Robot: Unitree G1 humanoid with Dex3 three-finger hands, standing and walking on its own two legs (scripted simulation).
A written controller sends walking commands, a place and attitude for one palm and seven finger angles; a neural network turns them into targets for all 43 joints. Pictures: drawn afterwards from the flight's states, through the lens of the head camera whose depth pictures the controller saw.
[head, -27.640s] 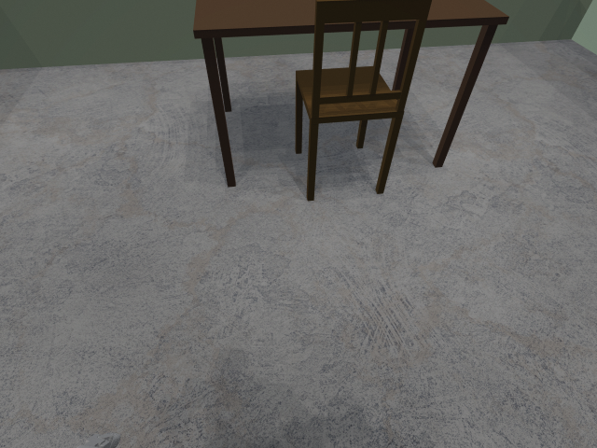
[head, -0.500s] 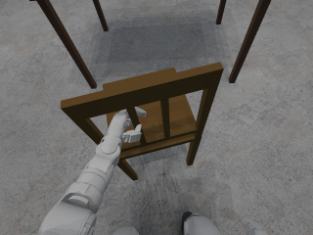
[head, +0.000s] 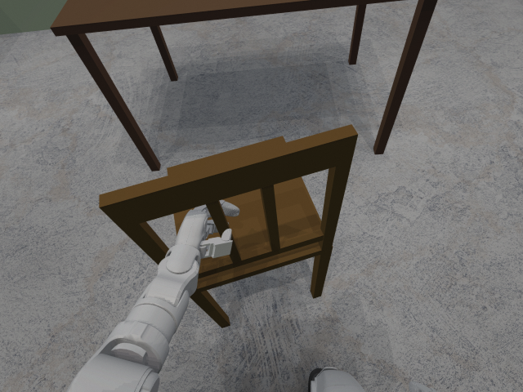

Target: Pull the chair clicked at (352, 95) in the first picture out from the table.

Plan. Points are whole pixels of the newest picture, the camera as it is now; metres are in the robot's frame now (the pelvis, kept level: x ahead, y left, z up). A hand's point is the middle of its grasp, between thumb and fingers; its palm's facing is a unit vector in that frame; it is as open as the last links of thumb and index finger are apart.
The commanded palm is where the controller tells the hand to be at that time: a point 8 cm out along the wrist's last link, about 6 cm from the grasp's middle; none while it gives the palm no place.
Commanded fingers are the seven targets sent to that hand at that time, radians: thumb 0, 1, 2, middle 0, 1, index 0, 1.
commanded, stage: stop walking, hand still on the chair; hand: left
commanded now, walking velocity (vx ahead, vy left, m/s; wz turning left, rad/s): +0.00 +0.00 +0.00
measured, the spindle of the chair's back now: (225, 233) +0.39 +0.09 -0.09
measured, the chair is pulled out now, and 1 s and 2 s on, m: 0.57 0.57 0.57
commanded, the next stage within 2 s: open the thumb and straighten the fingers in 0.82 s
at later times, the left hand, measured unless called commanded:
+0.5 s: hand (224, 240) +0.35 +0.08 -0.04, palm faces -0.21 -0.96 -0.19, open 5.9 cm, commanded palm +0.35 +0.13 -0.02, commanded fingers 0.00 0.90 0.90 -0.50 -1.45 -0.50 -1.45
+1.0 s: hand (223, 240) +0.35 +0.08 -0.04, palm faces -0.24 -0.95 -0.20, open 6.0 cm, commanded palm +0.35 +0.14 -0.02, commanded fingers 0.00 0.30 0.61 -0.50 -1.45 -0.50 -1.45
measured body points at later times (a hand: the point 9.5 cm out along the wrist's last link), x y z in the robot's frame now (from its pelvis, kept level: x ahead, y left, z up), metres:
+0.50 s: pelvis +0.03 +0.02 +0.00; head +0.07 -0.01 +0.45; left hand +0.36 +0.13 -0.02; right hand +0.15 -0.22 -0.13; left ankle -0.04 +0.16 -0.73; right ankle +0.07 -0.11 -0.73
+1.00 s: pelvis +0.03 +0.03 +0.00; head +0.07 +0.00 +0.45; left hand +0.36 +0.13 -0.02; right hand +0.12 -0.22 -0.13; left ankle -0.04 +0.16 -0.73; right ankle +0.07 -0.11 -0.73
